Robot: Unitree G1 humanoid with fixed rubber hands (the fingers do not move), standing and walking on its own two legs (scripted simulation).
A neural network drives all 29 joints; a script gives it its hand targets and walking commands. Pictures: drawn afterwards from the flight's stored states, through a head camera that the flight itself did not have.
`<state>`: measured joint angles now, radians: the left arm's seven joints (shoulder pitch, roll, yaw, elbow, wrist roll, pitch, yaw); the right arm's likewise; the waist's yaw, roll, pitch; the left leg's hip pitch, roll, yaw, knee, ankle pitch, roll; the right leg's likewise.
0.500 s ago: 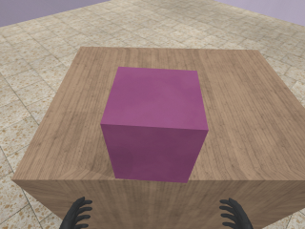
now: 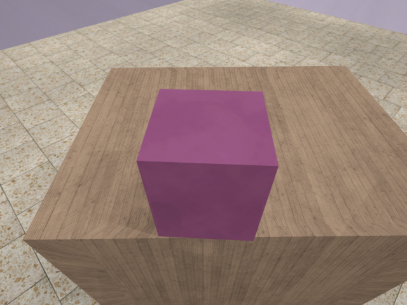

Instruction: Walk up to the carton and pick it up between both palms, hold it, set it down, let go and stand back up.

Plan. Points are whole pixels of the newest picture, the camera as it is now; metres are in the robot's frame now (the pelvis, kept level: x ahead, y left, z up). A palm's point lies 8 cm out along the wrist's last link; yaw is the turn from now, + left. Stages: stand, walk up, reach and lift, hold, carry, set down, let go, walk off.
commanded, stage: stand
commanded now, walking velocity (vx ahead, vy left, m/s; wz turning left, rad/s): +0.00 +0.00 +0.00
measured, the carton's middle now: (208, 167) +0.39 +0.01 +0.08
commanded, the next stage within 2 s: none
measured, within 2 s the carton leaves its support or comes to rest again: neither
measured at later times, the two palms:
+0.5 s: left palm out of the picture -0.03 +0.24 -0.14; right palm out of the picture -0.01 -0.22 -0.13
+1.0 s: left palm out of the picture -0.07 +0.22 -0.15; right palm out of the picture -0.06 -0.19 -0.14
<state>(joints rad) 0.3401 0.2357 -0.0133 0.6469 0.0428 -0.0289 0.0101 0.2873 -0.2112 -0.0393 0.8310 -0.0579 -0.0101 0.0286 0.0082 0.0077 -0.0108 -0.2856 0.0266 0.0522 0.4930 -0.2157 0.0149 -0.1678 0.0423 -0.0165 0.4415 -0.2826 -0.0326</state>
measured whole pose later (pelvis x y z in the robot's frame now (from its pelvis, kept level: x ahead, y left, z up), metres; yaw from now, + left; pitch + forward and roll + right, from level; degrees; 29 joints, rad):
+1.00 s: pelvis -0.02 +0.02 +0.00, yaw +0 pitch +0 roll -1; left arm 0.41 0.13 -0.02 1.11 0.02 -0.03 0.03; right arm 0.35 -0.13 -0.01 1.12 -0.02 -0.01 -0.02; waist 0.00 0.00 -0.01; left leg -0.28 0.00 0.07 0.44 -0.15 0.05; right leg -0.19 0.02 0.00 0.43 -0.24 0.00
